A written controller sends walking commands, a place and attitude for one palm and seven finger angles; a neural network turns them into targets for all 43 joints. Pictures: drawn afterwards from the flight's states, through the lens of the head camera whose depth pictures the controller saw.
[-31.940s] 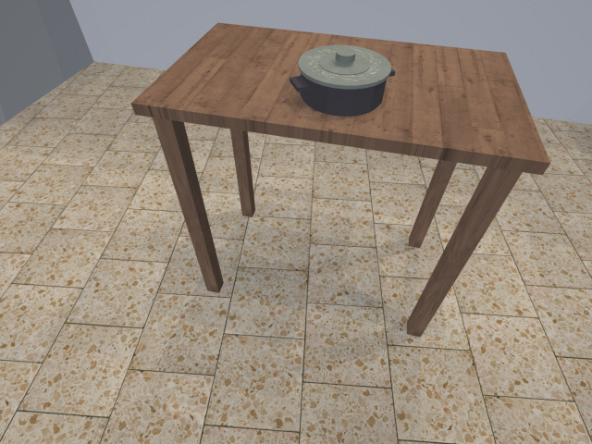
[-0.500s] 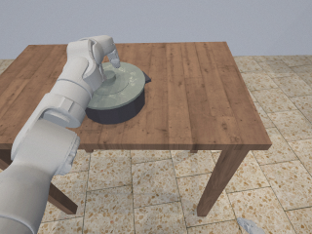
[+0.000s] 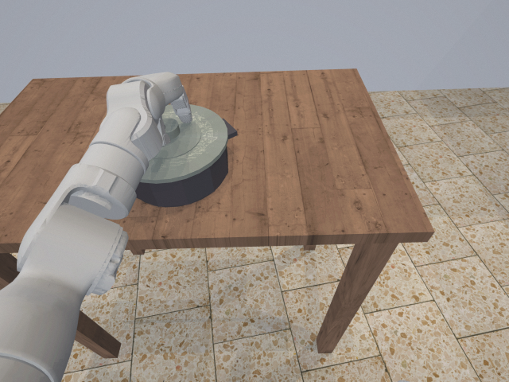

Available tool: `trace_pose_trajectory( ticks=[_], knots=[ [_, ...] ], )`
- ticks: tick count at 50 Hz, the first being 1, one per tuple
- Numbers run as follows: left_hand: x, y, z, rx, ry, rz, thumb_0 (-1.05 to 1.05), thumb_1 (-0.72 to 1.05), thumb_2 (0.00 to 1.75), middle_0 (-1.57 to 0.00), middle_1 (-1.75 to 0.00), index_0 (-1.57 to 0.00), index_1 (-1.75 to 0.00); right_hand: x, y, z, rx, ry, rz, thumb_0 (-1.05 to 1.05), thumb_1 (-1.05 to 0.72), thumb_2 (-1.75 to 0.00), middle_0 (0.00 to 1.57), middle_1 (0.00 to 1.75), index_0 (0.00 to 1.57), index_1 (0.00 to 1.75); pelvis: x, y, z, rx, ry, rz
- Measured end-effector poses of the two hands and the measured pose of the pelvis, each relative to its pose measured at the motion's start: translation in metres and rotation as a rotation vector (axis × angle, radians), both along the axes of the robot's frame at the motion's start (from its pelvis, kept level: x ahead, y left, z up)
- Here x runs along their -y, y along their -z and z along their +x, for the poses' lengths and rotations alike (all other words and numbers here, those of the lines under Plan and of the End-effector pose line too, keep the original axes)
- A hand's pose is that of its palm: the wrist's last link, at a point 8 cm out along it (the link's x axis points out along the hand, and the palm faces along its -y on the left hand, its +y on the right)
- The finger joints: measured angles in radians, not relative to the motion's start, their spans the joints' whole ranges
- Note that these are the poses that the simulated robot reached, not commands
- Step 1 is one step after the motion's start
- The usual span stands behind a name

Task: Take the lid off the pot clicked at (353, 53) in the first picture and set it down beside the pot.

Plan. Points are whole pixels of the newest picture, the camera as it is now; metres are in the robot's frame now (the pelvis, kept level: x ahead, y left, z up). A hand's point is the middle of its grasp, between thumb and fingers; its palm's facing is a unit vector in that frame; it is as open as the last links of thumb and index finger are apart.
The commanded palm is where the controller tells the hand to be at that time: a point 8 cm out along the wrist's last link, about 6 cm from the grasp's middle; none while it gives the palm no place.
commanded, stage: close the fingers and squeeze the knob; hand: left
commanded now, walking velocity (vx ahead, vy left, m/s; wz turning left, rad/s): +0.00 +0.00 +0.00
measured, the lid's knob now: (166, 129) +0.49 +0.14 +0.15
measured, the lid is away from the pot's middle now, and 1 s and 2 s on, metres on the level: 0.00 0.00 0.00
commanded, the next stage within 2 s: lift the lid straight up in 1.70 s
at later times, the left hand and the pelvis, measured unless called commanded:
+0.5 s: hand (160, 130) +0.46 +0.14 +0.18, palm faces -0.38 -0.10 -0.92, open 9.2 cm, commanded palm +0.45 +0.15 +0.23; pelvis +0.00 +0.00 +0.00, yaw +0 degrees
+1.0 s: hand (157, 127) +0.46 +0.15 +0.18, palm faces -0.37 -0.13 -0.92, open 7.6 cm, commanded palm +0.45 +0.16 +0.23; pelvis +0.00 +0.00 +0.00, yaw +0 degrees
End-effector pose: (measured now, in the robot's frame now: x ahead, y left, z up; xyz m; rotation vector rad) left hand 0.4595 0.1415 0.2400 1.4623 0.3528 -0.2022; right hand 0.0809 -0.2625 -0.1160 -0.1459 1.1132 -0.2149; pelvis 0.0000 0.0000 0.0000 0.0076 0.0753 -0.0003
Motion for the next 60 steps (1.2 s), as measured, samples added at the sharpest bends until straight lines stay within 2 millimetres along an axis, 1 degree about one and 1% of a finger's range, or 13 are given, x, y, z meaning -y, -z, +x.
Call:
trace_pose_trajectory(
  ticks=[3,5,11,15,20,26,34,41,55,60],
  knots=[
    [0.0,0.0,-0.003,-0.001,-0.001,-0.001,0.0,-0.39,1.71,-0.86,-0.07,-0.88,-0.08,-0.001,-0.002,0.006,0.018,-0.008,-0.002,0.01,-0.91,-0.9,0.2,0.3,0.2,0.3,0.0,0.0,-0.002,0.004,-0.001,-0.001],
    [0.001,0.0,-0.004,-0.006,-0.005,0.0,0.0,-0.36,1.65,-0.82,-0.11,-0.85,-0.13,-0.002,-0.003,0.009,0.028,-0.014,-0.002,0.01,-0.91,-0.9,0.2,0.3,0.2,0.3,0.001,0.0,-0.003,0.005,-0.003,-0.001],
    [-0.001,0.001,-0.006,-0.023,-0.018,0.006,0.0,-0.22,1.32,-0.67,-0.41,-0.68,-0.42,-0.005,-0.004,0.018,0.054,-0.03,0.002,0.01,-0.9,-0.9,0.2,0.3,0.2,0.3,0.002,0.0,-0.005,0.004,-0.007,-0.001],
    [-0.002,0.001,-0.007,-0.029,-0.018,0.0,0.0,-0.14,1.18,-0.61,-0.58,-0.61,-0.59,-0.006,-0.004,0.019,0.056,-0.034,0.001,0.01,-0.9,-0.9,0.2,0.3,0.2,0.3,0.002,0.0,-0.005,0.005,-0.008,-0.002],
    [-0.004,0.001,-0.005,-0.036,-0.022,0.008,0.0,-0.06,1.09,-0.57,-0.72,-0.58,-0.73,-0.006,-0.003,0.016,0.04,-0.032,-0.001,0.01,-0.9,-0.9,0.2,0.3,0.2,0.3,0.003,0.001,-0.005,0.002,-0.01,-0.002],
    [-0.003,0.003,-0.002,-0.035,-0.01,0.002,0.0,0.01,1.04,-0.57,-0.83,-0.57,-0.84,-0.003,-0.001,0.008,0.016,-0.02,-0.006,0.01,-0.9,-0.9,0.2,0.3,0.2,0.3,0.002,0.0,-0.003,-0.001,-0.007,-0.002],
    [-0.005,0.003,0.002,-0.033,-0.012,0.002,0.0,0.1,0.99,-0.6,-0.93,-0.6,-0.93,-0.001,-0.001,0.001,0.001,-0.002,-0.011,0.01,-0.9,-0.9,0.2,0.3,0.2,0.3,0.001,0.0,-0.001,-0.003,0.0,-0.002],
    [-0.009,0.003,0.005,-0.028,-0.013,-0.01,0.0,0.19,0.94,-0.63,-0.98,-0.63,-0.98,-0.001,-0.002,0.001,0.002,0.004,-0.015,0.01,-0.9,-0.9,0.2,0.3,0.2,0.3,0.0,0.0,0.001,-0.006,0.005,-0.003],
    [-0.009,0.002,0.004,-0.025,-0.009,-0.02,0.01,0.28,0.75,-0.74,-1.03,-0.63,-0.96,-0.004,-0.005,0.012,0.033,-0.007,-0.013,0.01,-0.9,-0.9,0.2,0.3,0.2,0.3,-0.002,0.0,0.001,-0.006,0.005,-0.004],
    [-0.008,0.002,0.002,-0.015,-0.008,-0.006,0.01,0.3,0.7,-0.75,-1.01,-0.63,-0.95,-0.006,-0.005,0.014,0.039,-0.009,-0.006,0.01,-0.9,-0.9,0.2,0.3,0.2,0.3,-0.002,0.0,0.0,-0.006,0.004,-0.004]
  ],
)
